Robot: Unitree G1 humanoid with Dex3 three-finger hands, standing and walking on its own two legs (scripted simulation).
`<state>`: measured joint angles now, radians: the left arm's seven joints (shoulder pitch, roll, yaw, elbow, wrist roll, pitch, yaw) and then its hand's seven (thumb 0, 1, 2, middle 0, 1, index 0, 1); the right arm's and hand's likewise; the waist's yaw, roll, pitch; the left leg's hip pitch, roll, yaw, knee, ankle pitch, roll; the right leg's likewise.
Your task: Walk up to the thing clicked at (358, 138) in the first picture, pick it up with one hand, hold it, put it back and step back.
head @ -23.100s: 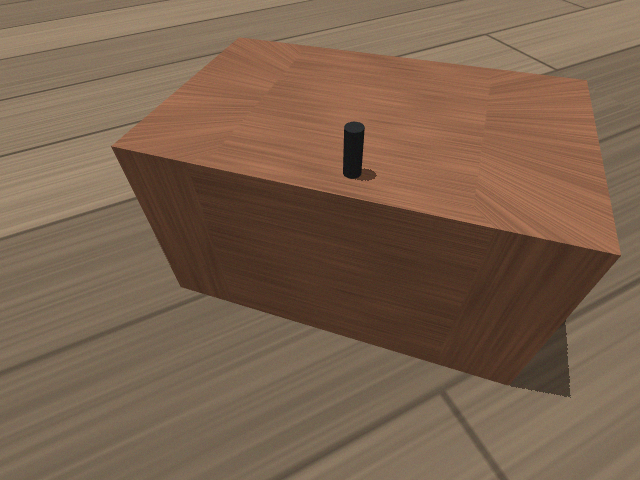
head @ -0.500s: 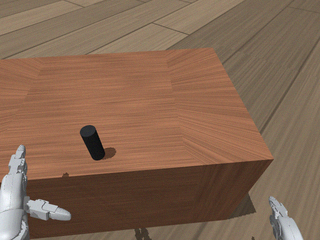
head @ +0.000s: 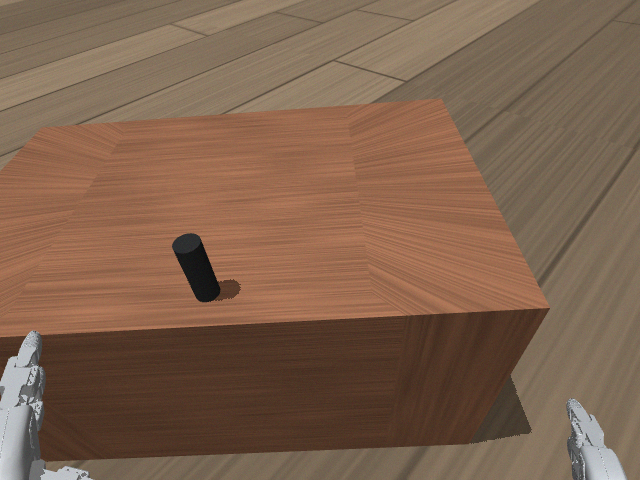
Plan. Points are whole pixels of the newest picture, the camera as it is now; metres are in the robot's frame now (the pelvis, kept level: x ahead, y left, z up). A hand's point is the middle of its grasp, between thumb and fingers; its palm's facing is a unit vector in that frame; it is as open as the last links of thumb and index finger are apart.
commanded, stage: sink last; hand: left
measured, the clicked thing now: (197, 269) +0.47 +0.24 -0.01
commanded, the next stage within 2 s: home in 0.10 s
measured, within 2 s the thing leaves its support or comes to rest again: neither
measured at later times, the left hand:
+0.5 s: hand (119, 444) +0.19 +0.26 +0.01, palm faces +0.28 -0.90 -0.33, open 17.2 cm
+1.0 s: hand (197, 447) +0.21 +0.19 -0.05, palm faces +0.08 -0.97 -0.24, open 17.6 cm
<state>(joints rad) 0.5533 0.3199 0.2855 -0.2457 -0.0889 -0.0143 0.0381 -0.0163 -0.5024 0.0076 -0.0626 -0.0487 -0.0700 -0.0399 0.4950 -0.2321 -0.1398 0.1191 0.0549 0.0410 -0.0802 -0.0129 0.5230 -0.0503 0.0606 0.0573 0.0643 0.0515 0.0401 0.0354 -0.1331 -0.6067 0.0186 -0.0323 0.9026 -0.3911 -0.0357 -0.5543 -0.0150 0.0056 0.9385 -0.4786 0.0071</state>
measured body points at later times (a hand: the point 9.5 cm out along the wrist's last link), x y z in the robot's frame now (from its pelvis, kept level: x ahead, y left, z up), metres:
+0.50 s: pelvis +0.01 +0.01 +0.00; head +0.03 +0.01 +0.45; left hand +0.17 +0.31 +0.03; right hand +0.18 -0.20 -0.04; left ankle +0.04 +0.15 -0.69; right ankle +0.00 -0.12 -0.69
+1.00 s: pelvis +0.03 +0.01 -0.01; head +0.06 +0.01 +0.44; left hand +0.20 +0.24 -0.03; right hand +0.19 -0.22 -0.04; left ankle +0.04 +0.15 -0.69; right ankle +0.00 -0.12 -0.69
